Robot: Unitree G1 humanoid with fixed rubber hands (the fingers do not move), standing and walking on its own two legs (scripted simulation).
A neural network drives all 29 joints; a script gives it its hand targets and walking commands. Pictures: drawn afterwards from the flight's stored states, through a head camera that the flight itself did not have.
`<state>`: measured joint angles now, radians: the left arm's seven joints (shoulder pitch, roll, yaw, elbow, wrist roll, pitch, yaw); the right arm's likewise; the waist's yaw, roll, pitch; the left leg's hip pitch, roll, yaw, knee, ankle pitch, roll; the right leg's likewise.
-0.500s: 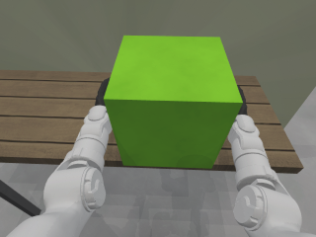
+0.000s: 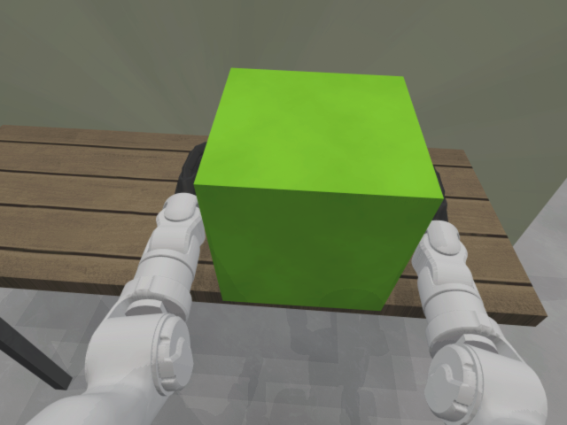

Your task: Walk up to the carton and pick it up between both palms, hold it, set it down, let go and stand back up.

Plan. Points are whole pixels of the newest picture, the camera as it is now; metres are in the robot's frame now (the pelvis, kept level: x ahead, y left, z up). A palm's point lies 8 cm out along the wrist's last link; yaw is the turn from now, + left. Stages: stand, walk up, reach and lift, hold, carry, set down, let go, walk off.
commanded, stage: reach and lift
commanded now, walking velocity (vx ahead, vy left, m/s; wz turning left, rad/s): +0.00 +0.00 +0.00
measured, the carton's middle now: (308, 194) +0.45 +0.00 +0.11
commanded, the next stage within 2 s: none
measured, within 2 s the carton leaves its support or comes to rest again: neither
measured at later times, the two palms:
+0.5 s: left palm (184, 177) +0.40 +0.17 +0.18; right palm (444, 206) +0.38 -0.18 +0.16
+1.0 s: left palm (167, 170) +0.38 +0.18 +0.20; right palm (444, 189) +0.38 -0.17 +0.19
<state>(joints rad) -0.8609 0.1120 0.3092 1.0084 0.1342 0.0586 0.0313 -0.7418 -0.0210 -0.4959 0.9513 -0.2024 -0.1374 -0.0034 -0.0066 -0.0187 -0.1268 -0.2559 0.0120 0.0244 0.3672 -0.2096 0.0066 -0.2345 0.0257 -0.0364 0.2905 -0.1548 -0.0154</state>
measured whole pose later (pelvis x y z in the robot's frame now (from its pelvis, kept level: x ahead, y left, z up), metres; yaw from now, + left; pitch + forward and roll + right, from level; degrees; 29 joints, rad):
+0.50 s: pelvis -0.02 -0.01 +0.00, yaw +0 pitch +4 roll +0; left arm -1.00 0.13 0.33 1.11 0.16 0.03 0.03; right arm -0.81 -0.05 -0.53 1.03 -0.22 -0.20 -0.02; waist 0.00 -0.06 -0.13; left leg -0.22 0.00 0.04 0.29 -0.14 0.01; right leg -0.23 0.01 -0.04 0.27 -0.11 -0.02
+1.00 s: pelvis -0.01 +0.00 +0.00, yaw +2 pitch -3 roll -1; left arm -0.82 0.14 0.26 0.65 0.12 0.43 0.03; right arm -0.79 -0.12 -0.15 0.86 0.16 0.10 -0.12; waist -0.06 -0.04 -0.07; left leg -0.10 0.01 0.01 0.36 -0.20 0.01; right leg -0.07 0.02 -0.07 0.27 -0.15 -0.01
